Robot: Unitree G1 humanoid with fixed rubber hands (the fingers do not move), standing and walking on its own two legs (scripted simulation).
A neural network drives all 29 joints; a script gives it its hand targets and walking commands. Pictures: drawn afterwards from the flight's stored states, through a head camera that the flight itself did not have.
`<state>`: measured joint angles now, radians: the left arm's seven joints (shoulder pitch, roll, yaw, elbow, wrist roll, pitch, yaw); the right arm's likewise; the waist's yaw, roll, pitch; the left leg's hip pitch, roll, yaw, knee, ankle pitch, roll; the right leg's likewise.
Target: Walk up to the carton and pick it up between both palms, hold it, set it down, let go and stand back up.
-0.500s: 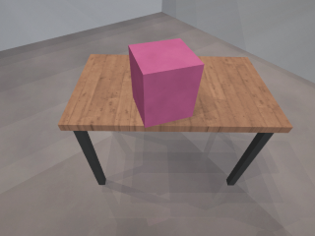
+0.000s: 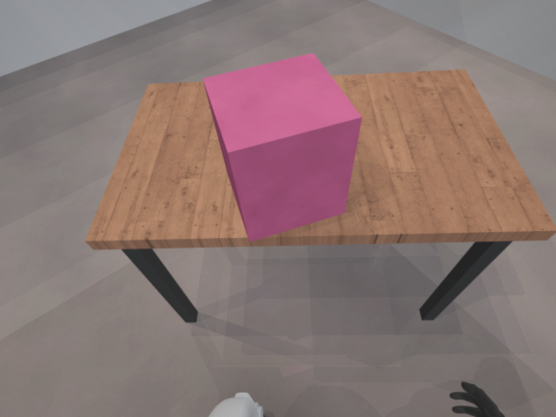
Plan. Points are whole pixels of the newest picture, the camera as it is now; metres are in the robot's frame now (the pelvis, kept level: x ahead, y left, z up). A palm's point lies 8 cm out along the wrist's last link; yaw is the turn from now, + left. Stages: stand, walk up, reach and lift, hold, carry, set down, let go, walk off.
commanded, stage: walk up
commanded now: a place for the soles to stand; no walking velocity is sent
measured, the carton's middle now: (279, 151) +0.58 +0.01 +0.01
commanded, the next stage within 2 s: none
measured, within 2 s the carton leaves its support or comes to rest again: neither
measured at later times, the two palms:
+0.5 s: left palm (120, 396) +0.18 +0.27 -0.13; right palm (514, 402) +0.16 -0.33 -0.12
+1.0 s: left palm (111, 379) +0.21 +0.30 -0.13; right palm (466, 320) +0.28 -0.30 -0.11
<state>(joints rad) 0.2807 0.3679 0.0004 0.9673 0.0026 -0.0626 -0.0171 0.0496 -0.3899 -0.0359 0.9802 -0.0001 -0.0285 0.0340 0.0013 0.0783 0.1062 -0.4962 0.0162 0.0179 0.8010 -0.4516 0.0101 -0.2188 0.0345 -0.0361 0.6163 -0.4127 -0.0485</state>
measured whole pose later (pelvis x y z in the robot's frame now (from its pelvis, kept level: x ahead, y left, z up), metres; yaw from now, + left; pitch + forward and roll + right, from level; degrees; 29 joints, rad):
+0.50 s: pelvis +0.14 -0.02 -0.01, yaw -1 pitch -6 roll +1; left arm 0.28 0.38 0.00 0.94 0.00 -0.07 -0.02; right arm 0.28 -0.36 -0.04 0.96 0.00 -0.02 0.02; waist 0.00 -0.03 0.14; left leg -0.21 0.03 0.04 0.86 -0.45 0.01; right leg -0.30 0.00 0.02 0.75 -0.32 -0.03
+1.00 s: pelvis +0.17 +0.00 -0.01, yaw +0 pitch -6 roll +0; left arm 0.27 0.37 0.00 0.95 0.00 -0.03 0.01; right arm 0.09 -0.34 -0.04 0.96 0.00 -0.02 0.01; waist 0.00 -0.02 0.14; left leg -0.32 -0.01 0.05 0.75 -0.33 0.05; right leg -0.30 0.00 0.07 0.92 -0.47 -0.01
